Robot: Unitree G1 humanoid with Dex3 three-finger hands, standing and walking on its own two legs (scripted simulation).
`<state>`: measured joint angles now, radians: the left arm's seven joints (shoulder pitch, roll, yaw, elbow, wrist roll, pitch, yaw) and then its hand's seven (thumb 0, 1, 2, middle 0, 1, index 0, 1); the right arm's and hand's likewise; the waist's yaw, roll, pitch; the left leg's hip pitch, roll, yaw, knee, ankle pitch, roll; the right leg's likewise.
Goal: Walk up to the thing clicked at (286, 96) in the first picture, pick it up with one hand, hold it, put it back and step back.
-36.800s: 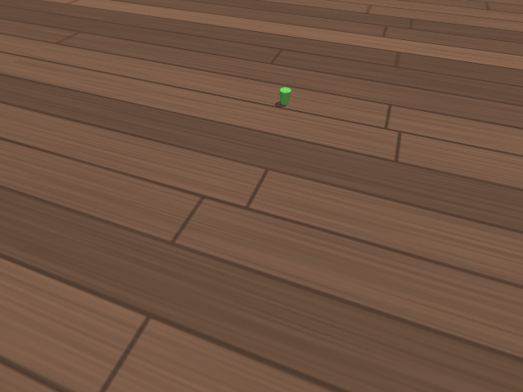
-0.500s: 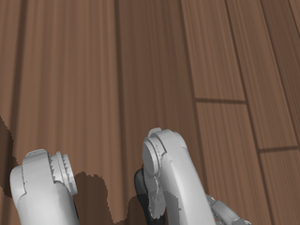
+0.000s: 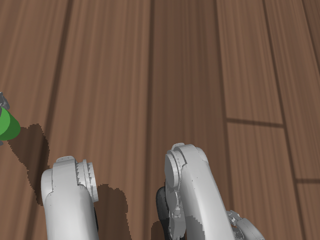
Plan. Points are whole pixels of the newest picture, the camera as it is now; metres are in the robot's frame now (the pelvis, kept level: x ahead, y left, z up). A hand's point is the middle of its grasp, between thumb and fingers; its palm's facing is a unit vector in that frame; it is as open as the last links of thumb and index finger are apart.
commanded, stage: settle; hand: left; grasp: from above
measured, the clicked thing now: out of the picture +0.41 +0.37 -0.22
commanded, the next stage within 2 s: lift in 0.34 s
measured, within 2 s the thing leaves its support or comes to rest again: neither
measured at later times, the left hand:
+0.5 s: hand out of the picture +0.39 +0.37 -0.10, palm faces -0.43 -0.08 -0.90, open 10.5 cm
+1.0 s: hand out of the picture +0.35 +0.35 +0.01, palm faces -0.42 -0.11 -0.90, open 10.5 cm
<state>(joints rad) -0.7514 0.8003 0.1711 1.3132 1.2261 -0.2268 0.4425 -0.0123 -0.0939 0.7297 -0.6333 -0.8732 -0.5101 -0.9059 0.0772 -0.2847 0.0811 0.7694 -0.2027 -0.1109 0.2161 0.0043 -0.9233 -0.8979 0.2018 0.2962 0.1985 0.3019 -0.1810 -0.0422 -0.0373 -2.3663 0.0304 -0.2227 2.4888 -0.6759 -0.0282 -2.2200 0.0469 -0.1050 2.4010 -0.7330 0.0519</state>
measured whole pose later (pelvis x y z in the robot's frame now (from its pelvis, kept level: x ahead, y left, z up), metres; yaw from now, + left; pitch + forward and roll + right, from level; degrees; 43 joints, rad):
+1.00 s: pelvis -0.02 +0.00 +0.11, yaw +5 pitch +33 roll -7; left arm -0.57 0.66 0.07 0.87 1.07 -0.17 0.11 -0.02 -0.15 0.80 -0.69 -0.84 -0.56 -0.89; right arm 0.15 -0.27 -0.03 0.68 -0.04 0.02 0.09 0.01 -0.94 -0.90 0.20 0.30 0.20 0.30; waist -0.09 0.04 -0.16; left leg -2.06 0.05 -0.12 2.10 -0.61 0.00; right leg -1.95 0.02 -0.05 2.05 -0.67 0.04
